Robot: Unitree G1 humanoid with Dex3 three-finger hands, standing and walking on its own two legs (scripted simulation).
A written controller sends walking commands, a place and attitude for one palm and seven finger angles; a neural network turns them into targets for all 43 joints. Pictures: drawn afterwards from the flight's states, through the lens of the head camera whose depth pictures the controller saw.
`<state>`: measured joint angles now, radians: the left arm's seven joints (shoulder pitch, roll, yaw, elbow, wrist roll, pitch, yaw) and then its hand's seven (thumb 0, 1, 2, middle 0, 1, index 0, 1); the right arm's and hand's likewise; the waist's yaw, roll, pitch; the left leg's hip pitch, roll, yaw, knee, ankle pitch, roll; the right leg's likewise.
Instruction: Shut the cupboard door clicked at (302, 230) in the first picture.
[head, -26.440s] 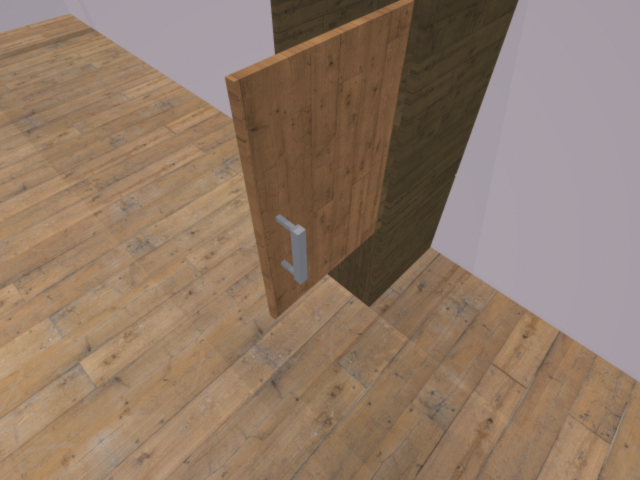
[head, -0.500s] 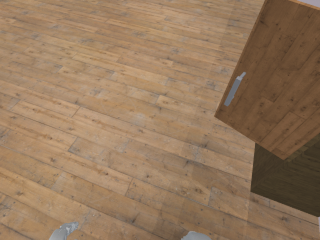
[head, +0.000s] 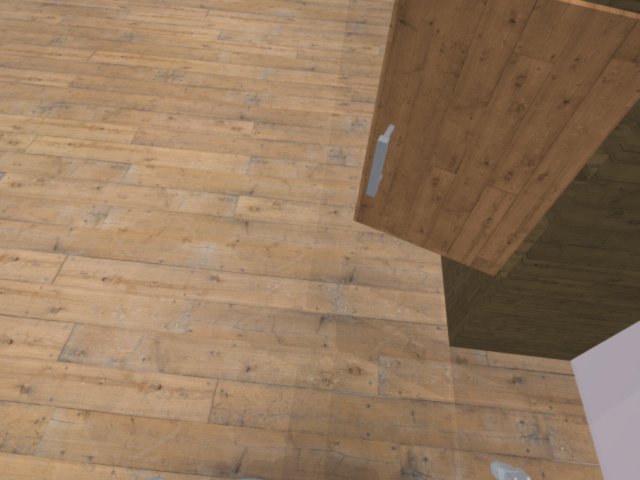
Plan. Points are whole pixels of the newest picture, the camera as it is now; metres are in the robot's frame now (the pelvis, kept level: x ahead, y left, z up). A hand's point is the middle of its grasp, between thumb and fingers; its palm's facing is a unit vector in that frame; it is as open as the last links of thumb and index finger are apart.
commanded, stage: turn to face it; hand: left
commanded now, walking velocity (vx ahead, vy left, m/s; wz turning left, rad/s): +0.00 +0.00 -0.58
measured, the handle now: (380, 162) +0.71 -0.08 -0.09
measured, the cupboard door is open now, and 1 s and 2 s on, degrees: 71 71 71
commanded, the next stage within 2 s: take the last steps up to it in 0.52 s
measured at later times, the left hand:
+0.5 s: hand (224, 454) +0.16 +0.14 -0.14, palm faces -0.26 -0.92 -0.28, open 7.4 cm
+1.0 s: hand (255, 427) +0.20 +0.11 -0.15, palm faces -0.37 -0.91 -0.18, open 7.4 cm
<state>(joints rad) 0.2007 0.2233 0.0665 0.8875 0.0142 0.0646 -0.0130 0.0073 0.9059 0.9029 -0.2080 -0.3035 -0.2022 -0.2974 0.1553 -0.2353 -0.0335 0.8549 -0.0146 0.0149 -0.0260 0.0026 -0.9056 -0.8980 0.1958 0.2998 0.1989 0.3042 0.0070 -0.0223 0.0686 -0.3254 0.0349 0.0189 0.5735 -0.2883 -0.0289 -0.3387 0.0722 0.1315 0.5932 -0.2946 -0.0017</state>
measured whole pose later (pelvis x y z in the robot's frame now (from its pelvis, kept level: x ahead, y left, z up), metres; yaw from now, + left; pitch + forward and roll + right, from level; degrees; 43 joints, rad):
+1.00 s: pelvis +0.07 -0.04 +0.02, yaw -22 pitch +1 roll -1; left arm 0.20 0.19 0.05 1.00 0.02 0.03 -0.03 0.01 0.91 0.90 -0.20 -0.30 -0.20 -0.30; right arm 0.39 -0.16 -0.01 1.05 -0.04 -0.02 -0.02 0.00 -0.90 -0.90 0.20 0.30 0.20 0.30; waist -0.04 0.00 0.02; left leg -0.13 0.06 0.11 0.40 -0.28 -0.01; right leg -0.36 -0.03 -0.05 0.70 -0.36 -0.01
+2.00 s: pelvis +0.16 -0.13 +0.01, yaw -21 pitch +1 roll +1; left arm 0.21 0.18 0.03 1.02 0.02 0.00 0.02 0.00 0.91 0.90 -0.20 -0.30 -0.20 -0.30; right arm 0.25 -0.23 -0.04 1.05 -0.01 0.04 -0.02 0.00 -0.91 -0.90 0.19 0.30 0.20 0.30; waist 0.00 0.00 0.04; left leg -0.23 0.00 0.04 0.56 -0.34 -0.04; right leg -0.21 -0.02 -0.03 0.47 -0.28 -0.02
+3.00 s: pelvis +0.15 -0.06 +0.01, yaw -23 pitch -2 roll +0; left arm 0.27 0.21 -0.01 1.08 0.01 0.01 0.04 0.01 0.91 0.90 -0.20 -0.30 -0.20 -0.30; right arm 0.24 -0.21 -0.01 1.09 -0.01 -0.01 -0.02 0.00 -0.91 -0.90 0.20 0.30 0.20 0.30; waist -0.01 0.00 0.07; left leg -0.15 -0.06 0.10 0.42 -0.24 0.08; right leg -0.19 -0.08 0.02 0.44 -0.21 0.07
